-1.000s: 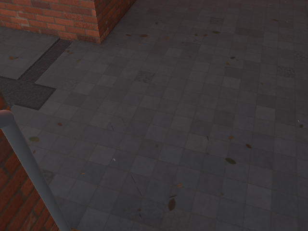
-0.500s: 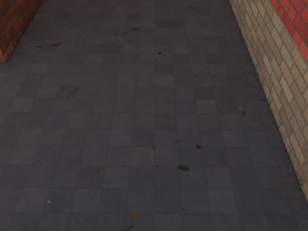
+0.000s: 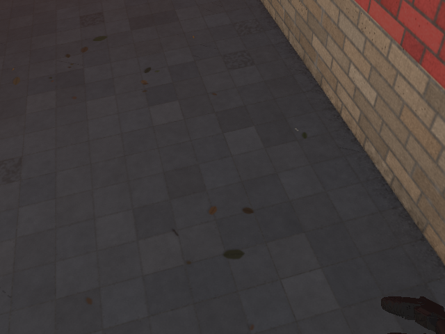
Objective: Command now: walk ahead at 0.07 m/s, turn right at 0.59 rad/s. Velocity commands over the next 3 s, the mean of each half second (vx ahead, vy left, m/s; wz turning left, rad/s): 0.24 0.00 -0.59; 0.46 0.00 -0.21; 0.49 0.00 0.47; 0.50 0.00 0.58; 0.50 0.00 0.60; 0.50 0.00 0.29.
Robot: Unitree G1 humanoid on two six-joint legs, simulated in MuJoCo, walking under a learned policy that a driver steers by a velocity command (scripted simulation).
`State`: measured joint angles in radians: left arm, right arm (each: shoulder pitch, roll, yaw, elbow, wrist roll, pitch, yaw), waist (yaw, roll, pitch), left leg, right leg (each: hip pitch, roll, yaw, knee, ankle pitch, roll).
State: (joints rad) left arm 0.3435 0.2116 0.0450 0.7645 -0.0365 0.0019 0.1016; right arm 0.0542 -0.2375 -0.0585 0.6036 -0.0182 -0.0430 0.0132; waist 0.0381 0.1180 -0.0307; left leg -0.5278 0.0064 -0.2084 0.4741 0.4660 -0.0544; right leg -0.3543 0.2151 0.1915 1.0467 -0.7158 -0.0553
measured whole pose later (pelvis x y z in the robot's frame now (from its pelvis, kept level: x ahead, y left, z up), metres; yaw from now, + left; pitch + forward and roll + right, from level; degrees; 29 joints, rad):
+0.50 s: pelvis +0.14 +0.05 -0.11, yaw -15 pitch +1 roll +0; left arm 0.11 0.16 0.05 0.59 -0.05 0.03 0.01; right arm 0.45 -0.16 -0.04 0.86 -0.02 -0.03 -0.05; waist -0.08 -0.03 0.00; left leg -0.20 0.00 0.16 0.50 -0.32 0.06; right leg -0.82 -0.03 0.13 1.09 0.02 0.05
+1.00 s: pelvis +0.36 -0.10 -0.10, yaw -21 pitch +4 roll +0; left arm 0.38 0.21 0.05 0.84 0.01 -0.08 0.00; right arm 0.22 -0.30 -0.08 0.74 0.01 -0.05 0.01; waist 0.02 0.05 0.00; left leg -0.79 0.06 -0.12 1.04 -0.05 0.00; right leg -0.08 0.04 -0.07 0.32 -0.31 -0.05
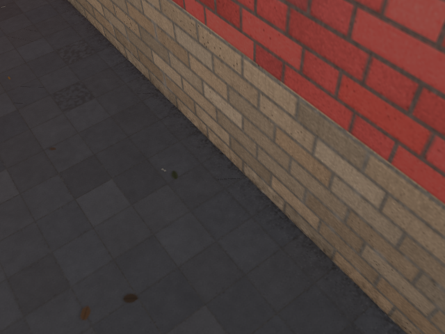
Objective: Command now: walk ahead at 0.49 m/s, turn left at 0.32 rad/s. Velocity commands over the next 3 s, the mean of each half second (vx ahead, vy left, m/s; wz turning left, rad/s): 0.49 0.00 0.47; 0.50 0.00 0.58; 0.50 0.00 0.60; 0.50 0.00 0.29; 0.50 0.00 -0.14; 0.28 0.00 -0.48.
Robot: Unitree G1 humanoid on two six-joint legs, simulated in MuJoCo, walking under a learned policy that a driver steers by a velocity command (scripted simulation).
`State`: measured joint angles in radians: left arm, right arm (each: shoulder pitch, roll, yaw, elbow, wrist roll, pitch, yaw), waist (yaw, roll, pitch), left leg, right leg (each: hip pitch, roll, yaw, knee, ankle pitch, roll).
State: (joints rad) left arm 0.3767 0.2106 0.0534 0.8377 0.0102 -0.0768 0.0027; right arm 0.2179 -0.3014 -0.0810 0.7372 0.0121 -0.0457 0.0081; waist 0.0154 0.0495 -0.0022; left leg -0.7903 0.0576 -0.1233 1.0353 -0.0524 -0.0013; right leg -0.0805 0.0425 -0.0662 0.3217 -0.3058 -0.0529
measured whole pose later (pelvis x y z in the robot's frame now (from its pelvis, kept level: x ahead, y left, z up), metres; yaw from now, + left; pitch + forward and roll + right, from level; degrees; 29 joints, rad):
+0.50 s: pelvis +0.29 +0.07 +0.00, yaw +17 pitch +4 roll -1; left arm 0.11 0.30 0.02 0.65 0.05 -0.09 0.02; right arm 0.32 -0.30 -0.05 0.68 0.01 -0.05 0.01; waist -0.03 -0.01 0.03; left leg -0.24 -0.17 -0.16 0.37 -0.17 0.12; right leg -0.75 -0.10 0.11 0.98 -0.15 0.07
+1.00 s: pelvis +0.53 +0.15 +0.00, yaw +35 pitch +1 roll +0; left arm 0.39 0.32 0.07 0.83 0.02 -0.08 0.04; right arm 0.16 -0.32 -0.07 0.57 0.03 -0.02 0.02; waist 0.07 0.05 0.02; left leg -0.73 0.07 -0.07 1.03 -0.15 -0.03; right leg -0.07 -0.06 -0.08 0.30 -0.25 0.03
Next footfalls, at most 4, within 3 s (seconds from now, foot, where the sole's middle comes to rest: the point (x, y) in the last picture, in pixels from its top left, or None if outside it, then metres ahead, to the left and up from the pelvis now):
0.22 left None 0.31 0.12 -0.78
0.70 right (241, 291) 0.60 0.02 -0.78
1.18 left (104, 276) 0.65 0.46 -0.78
1.70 right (96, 195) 0.96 0.54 -0.78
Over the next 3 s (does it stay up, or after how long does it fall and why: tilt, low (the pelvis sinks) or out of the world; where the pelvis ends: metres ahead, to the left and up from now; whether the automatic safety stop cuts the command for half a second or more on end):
stays up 1.12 1.02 -0.01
